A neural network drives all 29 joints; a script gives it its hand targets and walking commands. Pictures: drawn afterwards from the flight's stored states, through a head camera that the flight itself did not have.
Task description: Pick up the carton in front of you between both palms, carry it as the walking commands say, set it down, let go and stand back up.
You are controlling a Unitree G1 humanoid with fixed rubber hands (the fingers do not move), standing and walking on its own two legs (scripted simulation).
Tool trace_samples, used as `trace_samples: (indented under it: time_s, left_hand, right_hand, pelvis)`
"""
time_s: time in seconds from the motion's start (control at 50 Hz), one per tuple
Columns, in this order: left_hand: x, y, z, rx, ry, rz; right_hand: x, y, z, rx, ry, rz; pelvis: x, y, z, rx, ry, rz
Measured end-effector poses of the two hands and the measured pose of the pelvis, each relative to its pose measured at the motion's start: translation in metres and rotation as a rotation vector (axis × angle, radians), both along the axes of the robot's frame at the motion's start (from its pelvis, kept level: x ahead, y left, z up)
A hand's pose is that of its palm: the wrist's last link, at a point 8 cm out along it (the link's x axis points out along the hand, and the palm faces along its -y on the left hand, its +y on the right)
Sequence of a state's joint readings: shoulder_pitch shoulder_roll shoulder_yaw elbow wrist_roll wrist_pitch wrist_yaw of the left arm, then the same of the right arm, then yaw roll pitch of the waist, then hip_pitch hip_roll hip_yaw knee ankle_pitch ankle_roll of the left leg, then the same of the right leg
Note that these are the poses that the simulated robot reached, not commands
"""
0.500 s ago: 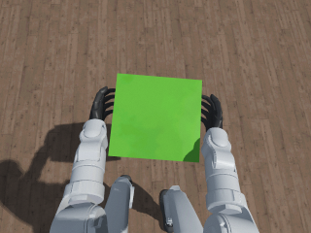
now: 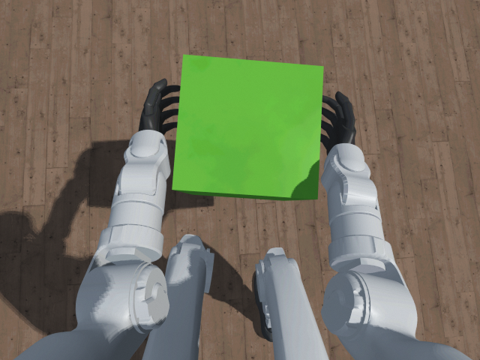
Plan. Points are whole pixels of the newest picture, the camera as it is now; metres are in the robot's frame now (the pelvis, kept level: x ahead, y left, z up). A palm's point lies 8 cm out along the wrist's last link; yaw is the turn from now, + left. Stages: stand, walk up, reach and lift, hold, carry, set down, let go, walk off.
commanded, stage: set down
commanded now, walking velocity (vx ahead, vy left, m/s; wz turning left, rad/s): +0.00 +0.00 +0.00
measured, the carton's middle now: (244, 143) +0.47 +0.02 -0.17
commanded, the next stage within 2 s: none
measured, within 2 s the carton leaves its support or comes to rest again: rests again in 1.16 s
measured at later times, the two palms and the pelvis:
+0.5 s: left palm (170, 139) +0.49 +0.17 -0.25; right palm (308, 150) +0.49 -0.13 -0.24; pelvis -0.02 -0.01 -0.11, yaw -2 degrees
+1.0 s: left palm (172, 144) +0.50 +0.17 -0.32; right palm (297, 154) +0.50 -0.13 -0.32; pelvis -0.02 -0.01 -0.16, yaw -3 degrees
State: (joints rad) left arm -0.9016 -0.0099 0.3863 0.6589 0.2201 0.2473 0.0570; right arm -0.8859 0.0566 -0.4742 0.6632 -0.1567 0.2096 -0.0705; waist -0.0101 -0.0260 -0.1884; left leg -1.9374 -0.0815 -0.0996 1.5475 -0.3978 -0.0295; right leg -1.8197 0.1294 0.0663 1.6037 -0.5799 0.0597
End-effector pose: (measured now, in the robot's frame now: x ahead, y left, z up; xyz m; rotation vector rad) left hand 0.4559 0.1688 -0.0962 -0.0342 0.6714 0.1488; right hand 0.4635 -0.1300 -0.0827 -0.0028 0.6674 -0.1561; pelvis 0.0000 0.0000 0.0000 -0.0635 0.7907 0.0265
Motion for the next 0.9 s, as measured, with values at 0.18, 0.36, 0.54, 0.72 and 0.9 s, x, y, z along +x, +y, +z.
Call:
trace_samples:
  time_s: [0.18, 0.36, 0.54, 0.72, 0.9]
  left_hand:
    - [0.012, 0.0, -0.056, 0.009, 0.014, -0.006]
    - [0.024, 0.0, -0.11, 0.025, 0.032, -0.017]
    - [0.035, 0.001, -0.167, 0.04, 0.048, -0.028]
    - [0.043, 0.002, -0.206, 0.063, 0.072, -0.038]
    - [0.046, 0.003, -0.212, 0.055, 0.078, -0.018]
  right_hand:
    - [0.013, 0.0, -0.056, -0.001, 0.014, 0.005]
    - [0.024, -0.001, -0.112, -0.003, 0.032, 0.011]
    - [0.033, 0.0, -0.173, -0.003, 0.049, 0.017]
    - [0.038, 0.001, -0.22, 0.016, 0.071, 0.015]
    - [0.042, 0.001, -0.229, 0.011, 0.075, 0.035]
  pelvis:
    - [-0.008, -0.001, -0.042, -0.008, 0.03, -0.01]
    - [-0.016, -0.005, -0.079, -0.006, 0.045, -0.023]
    - [-0.022, -0.009, -0.117, 0.002, 0.03, -0.04]
    - [-0.021, -0.008, -0.145, 0.02, -0.034, -0.073]
    - [-0.017, -0.012, -0.156, 0.036, -0.05, -0.082]
